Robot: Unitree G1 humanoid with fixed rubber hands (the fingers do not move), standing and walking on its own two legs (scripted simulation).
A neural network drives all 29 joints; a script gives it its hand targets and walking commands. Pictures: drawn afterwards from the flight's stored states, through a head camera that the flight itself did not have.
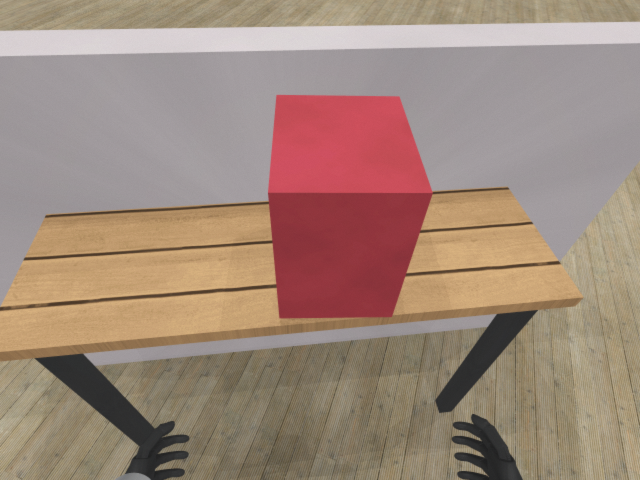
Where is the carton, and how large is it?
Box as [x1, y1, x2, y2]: [268, 95, 432, 317]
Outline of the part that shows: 276,95 268,198 279,317 391,316 432,193 399,97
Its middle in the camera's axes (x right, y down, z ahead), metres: +0.03 -0.05 +0.62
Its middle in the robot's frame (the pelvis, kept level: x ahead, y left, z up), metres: +0.49 -0.01 +0.05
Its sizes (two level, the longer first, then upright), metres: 0.227 0.190 0.276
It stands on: a table, 0.69 m high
